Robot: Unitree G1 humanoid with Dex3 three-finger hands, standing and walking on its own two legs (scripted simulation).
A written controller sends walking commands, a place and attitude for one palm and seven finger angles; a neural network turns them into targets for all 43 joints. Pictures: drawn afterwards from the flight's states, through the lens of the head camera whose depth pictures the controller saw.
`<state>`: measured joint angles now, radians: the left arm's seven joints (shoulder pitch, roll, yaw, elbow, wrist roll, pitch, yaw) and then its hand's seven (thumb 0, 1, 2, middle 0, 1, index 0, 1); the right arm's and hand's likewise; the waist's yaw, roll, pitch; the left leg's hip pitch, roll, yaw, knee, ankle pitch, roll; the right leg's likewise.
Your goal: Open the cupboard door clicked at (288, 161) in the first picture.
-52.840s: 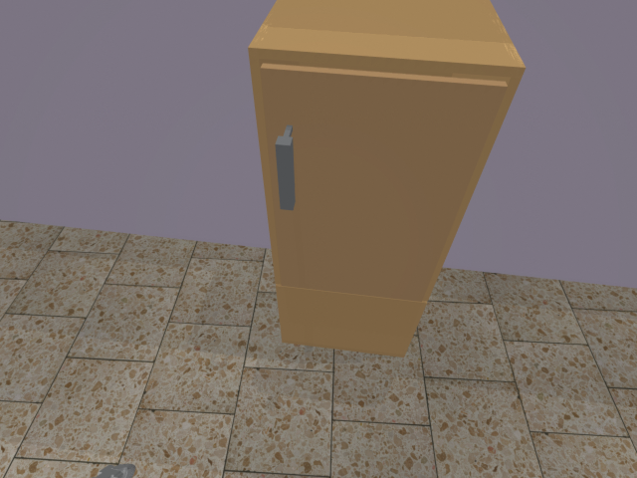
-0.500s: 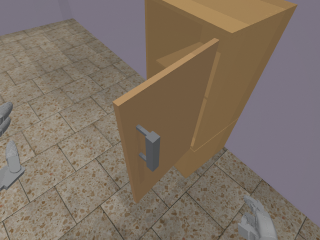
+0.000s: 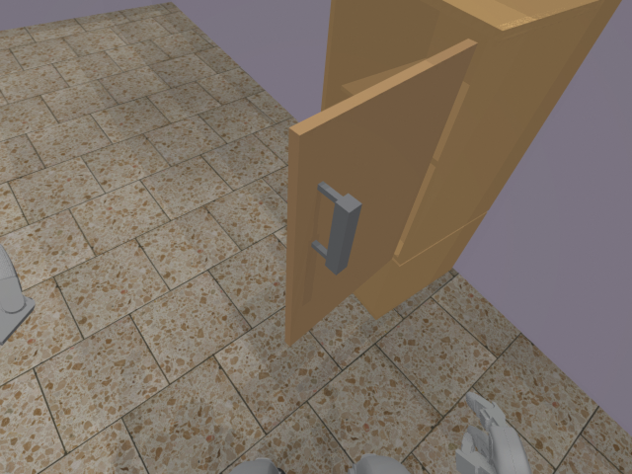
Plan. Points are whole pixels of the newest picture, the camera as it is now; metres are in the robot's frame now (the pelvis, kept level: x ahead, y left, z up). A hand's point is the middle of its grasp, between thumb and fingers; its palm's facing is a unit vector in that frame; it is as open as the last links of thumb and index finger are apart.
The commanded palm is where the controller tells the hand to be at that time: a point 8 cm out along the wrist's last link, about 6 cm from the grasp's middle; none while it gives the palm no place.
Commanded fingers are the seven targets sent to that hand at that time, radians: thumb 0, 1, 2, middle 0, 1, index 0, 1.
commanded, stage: step back with the hand held close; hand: left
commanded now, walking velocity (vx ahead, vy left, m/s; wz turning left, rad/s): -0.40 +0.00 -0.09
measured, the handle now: (331, 228) +0.44 +0.01 +0.04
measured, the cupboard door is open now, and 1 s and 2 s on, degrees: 99 99 99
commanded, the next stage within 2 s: stop stepping back and stand still in 0.10 s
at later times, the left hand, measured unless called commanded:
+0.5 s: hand (25, 429) +0.13 +0.22 +0.18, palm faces +0.35 -0.81 -0.48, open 7.4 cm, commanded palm +0.09 +0.25 +0.19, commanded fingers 0.00 0.90 0.90 -0.20 -0.30 -0.20 -0.30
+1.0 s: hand out of the picture +0.09 +0.25 +0.15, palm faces +0.37 -0.83 -0.42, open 7.4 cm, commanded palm +0.04 +0.28 +0.19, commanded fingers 0.00 0.90 0.90 -0.20 -0.30 -0.20 -0.30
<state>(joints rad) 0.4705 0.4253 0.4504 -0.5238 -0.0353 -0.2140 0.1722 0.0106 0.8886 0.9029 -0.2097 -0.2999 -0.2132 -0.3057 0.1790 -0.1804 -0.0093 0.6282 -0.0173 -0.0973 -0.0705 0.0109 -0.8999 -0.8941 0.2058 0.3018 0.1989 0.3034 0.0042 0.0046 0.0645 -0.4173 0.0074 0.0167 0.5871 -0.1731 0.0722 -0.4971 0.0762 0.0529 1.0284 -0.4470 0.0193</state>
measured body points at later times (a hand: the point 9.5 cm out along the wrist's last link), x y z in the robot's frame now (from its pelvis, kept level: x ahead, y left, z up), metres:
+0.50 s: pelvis -0.09 -0.03 +0.00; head -0.11 -0.02 +0.45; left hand +0.10 +0.26 +0.20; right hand +0.01 -0.30 -0.09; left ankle -0.04 +0.07 -0.72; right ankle -0.21 -0.10 -0.73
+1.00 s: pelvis -0.14 +0.00 +0.00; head -0.15 +0.00 +0.45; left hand +0.07 +0.29 +0.18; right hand -0.02 -0.26 -0.09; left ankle -0.09 +0.08 -0.73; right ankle -0.21 -0.10 -0.73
